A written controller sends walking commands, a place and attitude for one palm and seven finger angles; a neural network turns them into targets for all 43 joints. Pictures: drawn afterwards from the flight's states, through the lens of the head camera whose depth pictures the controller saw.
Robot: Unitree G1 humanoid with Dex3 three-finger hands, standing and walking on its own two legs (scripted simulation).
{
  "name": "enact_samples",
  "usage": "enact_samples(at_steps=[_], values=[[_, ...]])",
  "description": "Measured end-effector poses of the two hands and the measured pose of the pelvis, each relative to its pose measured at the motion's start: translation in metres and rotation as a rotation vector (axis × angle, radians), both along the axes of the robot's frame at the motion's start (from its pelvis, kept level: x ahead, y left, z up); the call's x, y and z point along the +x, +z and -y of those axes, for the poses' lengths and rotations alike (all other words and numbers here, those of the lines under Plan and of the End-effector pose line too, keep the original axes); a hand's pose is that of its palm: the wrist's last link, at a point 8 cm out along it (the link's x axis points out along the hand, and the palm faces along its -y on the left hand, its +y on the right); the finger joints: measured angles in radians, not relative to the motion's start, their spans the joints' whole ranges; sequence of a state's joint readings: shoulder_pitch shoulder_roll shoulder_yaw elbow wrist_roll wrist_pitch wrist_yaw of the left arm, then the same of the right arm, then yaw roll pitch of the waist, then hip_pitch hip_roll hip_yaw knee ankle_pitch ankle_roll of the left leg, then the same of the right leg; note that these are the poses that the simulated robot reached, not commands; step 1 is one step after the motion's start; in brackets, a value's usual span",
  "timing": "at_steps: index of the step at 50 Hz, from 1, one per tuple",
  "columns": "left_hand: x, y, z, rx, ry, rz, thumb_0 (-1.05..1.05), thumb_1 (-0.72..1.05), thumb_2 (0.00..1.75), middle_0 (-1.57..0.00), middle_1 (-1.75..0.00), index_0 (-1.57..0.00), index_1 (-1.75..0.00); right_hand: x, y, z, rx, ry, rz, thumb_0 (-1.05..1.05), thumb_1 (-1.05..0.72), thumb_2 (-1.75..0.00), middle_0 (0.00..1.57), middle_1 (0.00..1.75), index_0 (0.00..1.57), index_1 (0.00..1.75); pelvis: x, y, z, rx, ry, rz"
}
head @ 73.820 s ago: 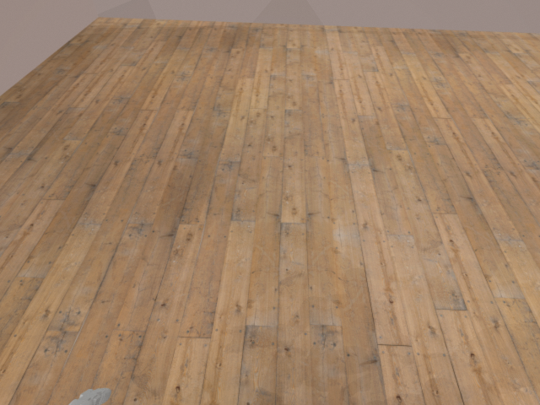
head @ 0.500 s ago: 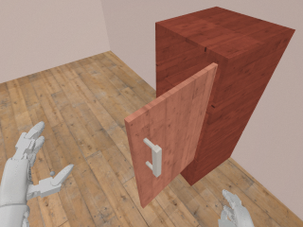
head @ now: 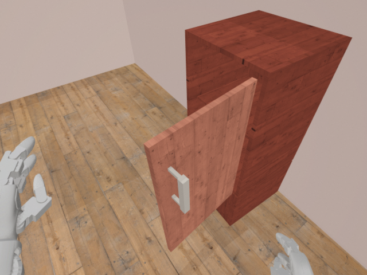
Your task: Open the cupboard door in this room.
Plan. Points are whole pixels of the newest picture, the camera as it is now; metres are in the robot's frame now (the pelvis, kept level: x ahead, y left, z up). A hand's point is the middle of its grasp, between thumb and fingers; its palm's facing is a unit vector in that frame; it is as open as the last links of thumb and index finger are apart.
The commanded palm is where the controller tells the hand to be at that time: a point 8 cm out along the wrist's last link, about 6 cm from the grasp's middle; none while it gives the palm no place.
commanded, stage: draw the hand back to the body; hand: left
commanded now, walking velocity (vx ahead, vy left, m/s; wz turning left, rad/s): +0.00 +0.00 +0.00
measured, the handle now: (178, 190) +0.32 +0.07 -0.01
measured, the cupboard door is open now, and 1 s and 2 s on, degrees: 99 99 99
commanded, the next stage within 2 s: step back with the hand held close in 0.06 s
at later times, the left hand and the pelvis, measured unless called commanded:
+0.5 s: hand (48, 202) +0.18 +0.25 +0.15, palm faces +0.34 -0.78 -0.52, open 7.4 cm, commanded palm +0.12 +0.30 +0.17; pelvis -0.03 +0.00 +0.00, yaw -1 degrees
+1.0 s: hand out of the picture +0.10 +0.28 +0.15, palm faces +0.47 -0.74 -0.49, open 7.4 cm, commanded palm +0.04 +0.32 +0.17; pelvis -0.10 +0.02 -0.02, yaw +1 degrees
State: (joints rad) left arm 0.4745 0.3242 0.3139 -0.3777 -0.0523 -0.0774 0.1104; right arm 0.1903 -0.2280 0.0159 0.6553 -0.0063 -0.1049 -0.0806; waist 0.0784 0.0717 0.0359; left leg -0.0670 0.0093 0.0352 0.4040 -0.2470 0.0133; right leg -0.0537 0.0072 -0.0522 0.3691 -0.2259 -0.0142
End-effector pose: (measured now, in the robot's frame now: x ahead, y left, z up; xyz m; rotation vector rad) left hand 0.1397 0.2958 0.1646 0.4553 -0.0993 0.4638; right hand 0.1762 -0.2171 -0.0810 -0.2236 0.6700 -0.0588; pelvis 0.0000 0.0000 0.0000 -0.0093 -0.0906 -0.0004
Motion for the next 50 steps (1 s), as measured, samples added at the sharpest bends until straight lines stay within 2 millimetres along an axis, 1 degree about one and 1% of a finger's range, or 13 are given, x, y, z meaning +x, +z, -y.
enact_samples(at_steps=[10,15,20,24,30,40,46,50], values=[[-0.002,0.005,0.006,0.017,0.001,0.013,0.01,0.89,0.90,-0.21,-0.30,-0.21,-0.31,-0.005,-0.003,0.007,0.007,-0.007,0.000,0.01,-0.90,-0.89,0.20,0.30,0.20,0.30,-0.003,0.000,0.007,0.001,0.000,0.004],[0.002,0.013,0.003,0.077,-0.019,0.024,0.01,0.89,0.90,-0.21,-0.30,-0.21,-0.31,-0.008,-0.001,0.013,0.001,-0.029,-0.014,0.01,-0.90,-0.89,0.20,0.30,0.20,0.30,-0.008,0.000,0.007,-0.010,0.000,-0.046],[0.006,0.009,0.006,0.102,-0.075,-0.024,0.01,0.89,0.90,-0.21,-0.30,-0.21,-0.31,-0.017,0.000,0.021,-0.021,-0.083,-0.030,0.01,-0.90,-0.89,0.20,0.30,0.20,0.30,-0.015,-0.001,0.001,-0.004,-0.013,-0.081],[0.002,0.009,0.006,0.124,-0.114,-0.043,0.01,0.89,0.90,-0.21,-0.30,-0.21,-0.31,-0.029,0.001,0.024,-0.033,-0.124,-0.044,0.01,-0.90,-0.89,0.20,0.30,0.20,0.30,-0.023,-0.002,-0.004,0.003,-0.020,-0.091],[-0.014,0.013,-0.003,0.154,-0.123,-0.015,0.01,0.88,0.90,-0.22,-0.30,-0.21,-0.31,-0.050,0.002,0.021,-0.045,-0.145,-0.053,0.01,-0.90,-0.89,0.20,0.30,0.20,0.29,-0.041,-0.004,-0.010,0.002,-0.022,-0.093],[-0.054,0.008,-0.018,0.172,-0.094,0.046,0.01,0.88,0.90,-0.22,-0.30,-0.21,-0.31,-0.088,-0.002,0.003,-0.060,-0.108,-0.053,0.01,-0.90,-0.89,0.20,0.30,0.20,0.30,-0.073,-0.012,-0.019,-0.007,-0.001,-0.090],[-0.076,0.008,-0.023,0.203,-0.056,0.090,0.01,0.88,0.90,-0.22,-0.30,-0.21,-0.31,-0.103,-0.012,-0.005,-0.057,-0.065,-0.061,0.01,-0.90,-0.89,0.20,0.30,0.20,0.30,-0.088,-0.019,-0.018,-0.011,0.027,-0.079],[-0.087,0.008,-0.022,0.184,-0.051,0.125,0.01,0.88,0.90,-0.21,-0.30,-0.21,-0.31,-0.111,-0.015,-0.006,-0.062,-0.051,-0.070,0.01,-0.90,-0.89,0.20,0.30,0.20,0.30,-0.096,-0.021,-0.019,-0.015,0.025,-0.082]])
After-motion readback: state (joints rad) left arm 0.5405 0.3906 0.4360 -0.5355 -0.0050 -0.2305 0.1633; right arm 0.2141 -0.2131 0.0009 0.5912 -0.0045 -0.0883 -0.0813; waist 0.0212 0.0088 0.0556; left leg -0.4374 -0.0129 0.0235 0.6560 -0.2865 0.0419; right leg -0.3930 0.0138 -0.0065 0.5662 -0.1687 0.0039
